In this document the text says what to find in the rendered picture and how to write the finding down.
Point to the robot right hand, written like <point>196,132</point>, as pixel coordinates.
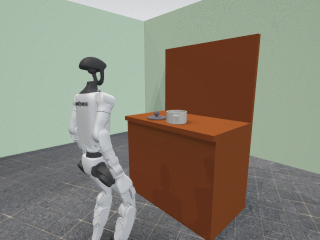
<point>124,184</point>

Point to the left robot upper arm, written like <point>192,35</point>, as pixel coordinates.
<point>73,128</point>

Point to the left robot forearm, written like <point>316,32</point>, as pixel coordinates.
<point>76,139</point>

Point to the right robot forearm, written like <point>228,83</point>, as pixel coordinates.
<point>111,161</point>

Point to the right robot upper arm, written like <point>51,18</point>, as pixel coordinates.
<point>105,103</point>

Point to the table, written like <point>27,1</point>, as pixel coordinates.
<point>197,172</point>

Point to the robot torso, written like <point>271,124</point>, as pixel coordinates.
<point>86,110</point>

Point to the lid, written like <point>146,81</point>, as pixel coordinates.
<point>159,117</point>

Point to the robot head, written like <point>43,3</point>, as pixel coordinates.
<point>93,65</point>

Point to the pot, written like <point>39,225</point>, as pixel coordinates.
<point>176,117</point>

